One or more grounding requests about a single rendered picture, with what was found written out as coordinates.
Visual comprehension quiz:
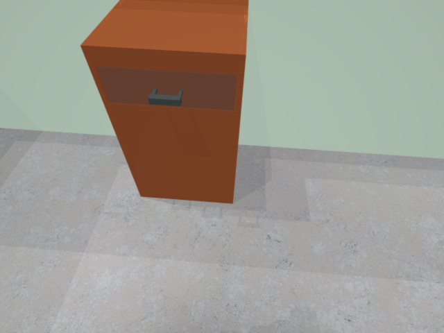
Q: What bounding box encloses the cabinet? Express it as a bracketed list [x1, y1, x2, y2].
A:
[80, 0, 248, 204]

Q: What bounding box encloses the drawer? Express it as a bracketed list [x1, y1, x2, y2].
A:
[96, 66, 237, 110]

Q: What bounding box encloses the handle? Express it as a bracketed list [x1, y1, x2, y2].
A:
[148, 88, 183, 106]

